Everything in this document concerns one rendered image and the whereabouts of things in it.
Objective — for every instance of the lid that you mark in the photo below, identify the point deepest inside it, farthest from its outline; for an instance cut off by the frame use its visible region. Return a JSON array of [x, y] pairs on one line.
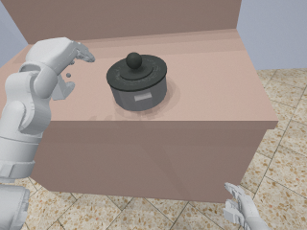
[[151, 72]]

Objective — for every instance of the robot right forearm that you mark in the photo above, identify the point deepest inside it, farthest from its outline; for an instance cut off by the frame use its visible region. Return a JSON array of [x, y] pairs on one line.
[[255, 223]]

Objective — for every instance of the left robot hand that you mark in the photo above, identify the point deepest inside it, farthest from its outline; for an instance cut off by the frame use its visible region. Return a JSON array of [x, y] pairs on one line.
[[57, 53]]

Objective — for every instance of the knob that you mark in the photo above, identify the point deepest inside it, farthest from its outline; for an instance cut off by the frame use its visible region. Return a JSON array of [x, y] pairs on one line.
[[133, 60]]

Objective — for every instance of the right robot hand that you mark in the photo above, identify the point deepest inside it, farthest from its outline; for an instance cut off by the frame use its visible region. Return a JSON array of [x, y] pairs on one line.
[[238, 212]]

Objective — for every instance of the pot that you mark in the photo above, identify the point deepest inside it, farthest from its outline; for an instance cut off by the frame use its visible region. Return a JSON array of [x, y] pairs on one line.
[[141, 100]]

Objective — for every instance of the robot left forearm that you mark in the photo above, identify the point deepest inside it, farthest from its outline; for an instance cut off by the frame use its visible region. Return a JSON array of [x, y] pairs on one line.
[[24, 118]]

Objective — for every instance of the robot left upper arm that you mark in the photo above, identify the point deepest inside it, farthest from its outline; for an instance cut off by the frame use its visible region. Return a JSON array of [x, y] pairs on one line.
[[14, 203]]

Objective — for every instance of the table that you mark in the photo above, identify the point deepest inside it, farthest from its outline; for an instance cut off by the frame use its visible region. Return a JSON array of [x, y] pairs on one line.
[[202, 135]]

